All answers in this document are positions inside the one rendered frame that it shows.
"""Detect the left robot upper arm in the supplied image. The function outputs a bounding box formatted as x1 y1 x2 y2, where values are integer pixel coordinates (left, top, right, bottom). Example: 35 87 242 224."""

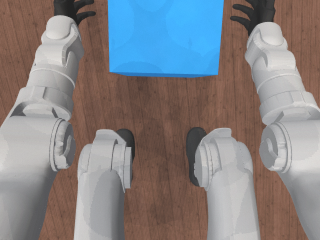
0 115 76 240

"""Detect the carton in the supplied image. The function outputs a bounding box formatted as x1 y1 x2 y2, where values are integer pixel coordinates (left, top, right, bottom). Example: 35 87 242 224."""
108 0 224 78

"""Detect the right robot upper arm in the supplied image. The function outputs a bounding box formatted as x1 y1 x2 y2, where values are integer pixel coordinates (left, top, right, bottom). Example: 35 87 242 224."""
259 119 320 240

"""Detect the robot left forearm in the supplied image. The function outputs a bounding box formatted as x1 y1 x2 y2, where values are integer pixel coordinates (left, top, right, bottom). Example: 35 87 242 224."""
0 15 85 131

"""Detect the robot right forearm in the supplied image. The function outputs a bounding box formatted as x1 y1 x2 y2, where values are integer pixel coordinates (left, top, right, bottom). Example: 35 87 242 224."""
244 22 320 126

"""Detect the left robot hand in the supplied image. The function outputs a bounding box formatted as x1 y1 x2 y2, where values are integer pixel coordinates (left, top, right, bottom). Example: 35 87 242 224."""
53 0 96 27

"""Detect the right robot hand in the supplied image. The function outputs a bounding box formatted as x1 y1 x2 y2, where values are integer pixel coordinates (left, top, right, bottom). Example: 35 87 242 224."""
230 0 276 37

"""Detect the robot left thigh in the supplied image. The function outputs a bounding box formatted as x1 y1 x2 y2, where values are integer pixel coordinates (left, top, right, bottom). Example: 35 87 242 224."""
73 139 133 240

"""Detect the left robot foot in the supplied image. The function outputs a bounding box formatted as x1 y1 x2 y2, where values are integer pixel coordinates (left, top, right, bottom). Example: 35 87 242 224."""
116 128 135 181

